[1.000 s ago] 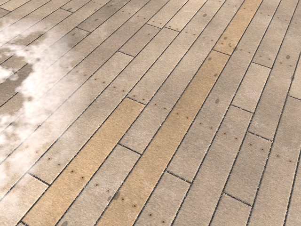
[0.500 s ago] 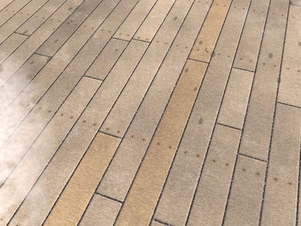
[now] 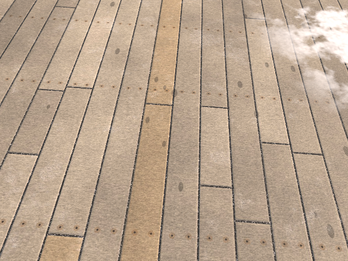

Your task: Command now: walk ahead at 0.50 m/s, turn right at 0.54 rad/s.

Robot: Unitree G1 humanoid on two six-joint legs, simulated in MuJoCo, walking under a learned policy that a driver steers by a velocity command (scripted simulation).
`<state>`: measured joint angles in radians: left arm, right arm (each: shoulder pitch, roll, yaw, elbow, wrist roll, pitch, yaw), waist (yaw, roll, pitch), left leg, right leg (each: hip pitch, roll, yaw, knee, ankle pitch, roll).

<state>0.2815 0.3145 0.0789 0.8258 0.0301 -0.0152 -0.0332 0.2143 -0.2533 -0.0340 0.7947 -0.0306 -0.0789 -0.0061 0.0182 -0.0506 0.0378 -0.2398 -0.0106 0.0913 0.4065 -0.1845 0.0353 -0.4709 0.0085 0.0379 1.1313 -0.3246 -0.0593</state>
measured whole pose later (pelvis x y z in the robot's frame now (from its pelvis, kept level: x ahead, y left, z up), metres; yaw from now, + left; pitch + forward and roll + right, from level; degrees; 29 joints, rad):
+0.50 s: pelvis +0.25 -0.06 +0.00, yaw -7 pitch +0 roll +0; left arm 0.24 0.24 0.03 0.86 0.02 -0.06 -0.01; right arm 0.31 -0.25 -0.04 0.88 -0.02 -0.04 0.02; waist -0.02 0.03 0.04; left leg -0.44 0.08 0.02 1.09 -0.33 0.04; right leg -0.22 0.06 -0.08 0.39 -0.19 -0.09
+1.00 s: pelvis +0.40 -0.05 +0.00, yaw -7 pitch -1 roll +0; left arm 0.22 0.20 0.01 1.02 0.02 0.01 0.03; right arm 0.21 -0.19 0.00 0.96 -0.02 -0.02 -0.03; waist 0.01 -0.02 0.06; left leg -0.29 -0.03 0.09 0.42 -0.11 0.07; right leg -0.27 0.01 0.02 0.75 -0.48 -0.01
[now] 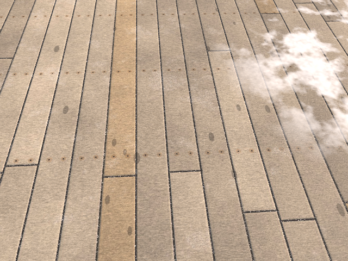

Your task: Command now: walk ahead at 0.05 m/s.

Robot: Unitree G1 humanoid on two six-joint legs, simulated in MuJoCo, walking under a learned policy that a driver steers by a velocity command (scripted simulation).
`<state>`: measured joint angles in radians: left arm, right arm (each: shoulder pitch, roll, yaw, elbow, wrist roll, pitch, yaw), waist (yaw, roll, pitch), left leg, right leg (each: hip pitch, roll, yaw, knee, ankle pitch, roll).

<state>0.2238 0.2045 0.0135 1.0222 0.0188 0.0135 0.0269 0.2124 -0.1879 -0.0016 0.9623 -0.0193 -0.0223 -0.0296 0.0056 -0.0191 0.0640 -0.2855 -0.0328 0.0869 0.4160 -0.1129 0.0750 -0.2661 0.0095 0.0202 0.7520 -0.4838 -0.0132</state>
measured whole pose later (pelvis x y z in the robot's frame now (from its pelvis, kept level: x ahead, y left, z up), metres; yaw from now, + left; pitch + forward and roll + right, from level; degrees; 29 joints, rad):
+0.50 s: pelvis +0.09 +0.02 +0.00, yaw +0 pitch +0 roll +0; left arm 0.35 0.22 0.06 1.08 0.03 -0.04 -0.01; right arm 0.31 -0.22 -0.05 1.00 -0.02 -0.07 0.00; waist 0.00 -0.03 -0.01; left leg -0.19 -0.03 0.08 0.45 -0.26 0.06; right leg -0.30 -0.01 -0.01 0.88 -0.40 -0.08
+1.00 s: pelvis +0.35 -0.03 +0.00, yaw +1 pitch +0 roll +0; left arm 0.19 0.21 0.06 0.99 0.02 -0.08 -0.01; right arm 0.31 -0.21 -0.05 1.01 -0.02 -0.07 0.01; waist -0.02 0.03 0.06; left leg -0.38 0.03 0.00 1.16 -0.31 0.09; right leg -0.28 0.06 -0.12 0.44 -0.16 -0.10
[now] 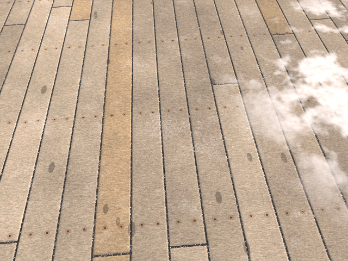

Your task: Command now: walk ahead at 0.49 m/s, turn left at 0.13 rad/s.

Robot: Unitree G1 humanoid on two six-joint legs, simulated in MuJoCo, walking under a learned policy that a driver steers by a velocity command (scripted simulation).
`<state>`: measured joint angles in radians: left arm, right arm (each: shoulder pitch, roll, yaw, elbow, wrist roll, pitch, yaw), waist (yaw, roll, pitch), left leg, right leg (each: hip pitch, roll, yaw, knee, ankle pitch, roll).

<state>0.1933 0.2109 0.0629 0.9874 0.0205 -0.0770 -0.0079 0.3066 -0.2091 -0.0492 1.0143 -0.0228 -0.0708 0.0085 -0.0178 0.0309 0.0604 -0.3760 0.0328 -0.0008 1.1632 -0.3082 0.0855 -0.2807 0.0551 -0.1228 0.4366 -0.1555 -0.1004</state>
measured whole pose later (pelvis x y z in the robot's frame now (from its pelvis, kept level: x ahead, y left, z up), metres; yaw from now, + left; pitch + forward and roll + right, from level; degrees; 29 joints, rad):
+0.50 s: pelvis +0.27 +0.05 -0.02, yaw +15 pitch +0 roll +1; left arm 0.36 0.20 0.05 1.00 0.01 -0.08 0.01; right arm 0.10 -0.23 -0.07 0.88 -0.03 -0.03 0.02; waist 0.01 -0.01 0.07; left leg -0.40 -0.11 0.12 0.59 -0.21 0.15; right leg -0.21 -0.04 -0.11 1.18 -0.41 -0.02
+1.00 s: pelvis +0.50 +0.08 -0.01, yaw +28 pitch +0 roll +1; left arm 0.11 0.23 0.02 0.79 0.01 -0.05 0.01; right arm 0.29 -0.27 -0.07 0.89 -0.01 -0.02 -0.03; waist -0.05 0.02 0.10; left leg -0.26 -0.16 -0.12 1.04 -0.54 0.05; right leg -0.41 0.02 -0.04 0.54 -0.12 -0.06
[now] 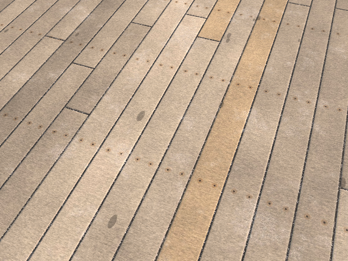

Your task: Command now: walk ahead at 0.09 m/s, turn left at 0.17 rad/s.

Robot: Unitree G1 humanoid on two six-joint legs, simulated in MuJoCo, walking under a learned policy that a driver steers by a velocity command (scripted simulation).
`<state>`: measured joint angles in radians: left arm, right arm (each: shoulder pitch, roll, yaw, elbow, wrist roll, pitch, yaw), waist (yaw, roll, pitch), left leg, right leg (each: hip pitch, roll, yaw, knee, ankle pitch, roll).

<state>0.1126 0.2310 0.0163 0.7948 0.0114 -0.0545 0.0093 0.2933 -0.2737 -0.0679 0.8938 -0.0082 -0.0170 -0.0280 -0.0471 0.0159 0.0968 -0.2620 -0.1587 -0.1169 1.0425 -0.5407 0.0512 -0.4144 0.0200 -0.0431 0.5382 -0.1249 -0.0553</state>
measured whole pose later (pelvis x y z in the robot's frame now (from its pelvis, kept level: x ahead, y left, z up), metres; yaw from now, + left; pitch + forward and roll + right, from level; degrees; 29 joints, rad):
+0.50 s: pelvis +0.03 +0.01 +0.02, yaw +0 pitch -2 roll +1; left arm 0.26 0.22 0.01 0.99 0.01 0.00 0.01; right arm 0.29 -0.20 0.00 1.05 -0.01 -0.01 -0.03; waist 0.02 -0.02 0.00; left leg -0.11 -0.04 -0.03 0.39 -0.25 0.02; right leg -0.26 0.02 -0.03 0.38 -0.09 -0.04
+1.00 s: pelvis +0.17 -0.03 +0.02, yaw +0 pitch +0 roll +0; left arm 0.39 0.20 0.04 1.04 0.02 -0.08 0.00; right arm 0.26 -0.23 -0.05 1.03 -0.04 -0.06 0.03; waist 0.01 0.03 0.00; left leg -0.43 0.03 0.02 1.04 -0.28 0.08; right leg -0.12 0.05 -0.07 0.35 -0.24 -0.08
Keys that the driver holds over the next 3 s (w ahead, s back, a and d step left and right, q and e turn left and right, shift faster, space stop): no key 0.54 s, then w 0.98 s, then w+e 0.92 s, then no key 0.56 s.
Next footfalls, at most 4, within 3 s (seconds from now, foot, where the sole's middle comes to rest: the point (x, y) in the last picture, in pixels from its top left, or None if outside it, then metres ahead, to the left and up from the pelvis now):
0.28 left None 0.04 0.12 -0.76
1.32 left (166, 238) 0.52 0.06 -0.76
1.88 right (204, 169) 0.81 -0.11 -0.76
2.40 left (184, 107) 1.16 -0.05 -0.76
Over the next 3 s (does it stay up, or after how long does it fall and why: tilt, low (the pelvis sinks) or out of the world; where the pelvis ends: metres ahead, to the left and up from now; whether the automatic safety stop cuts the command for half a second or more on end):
stays up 1.11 -0.16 0.01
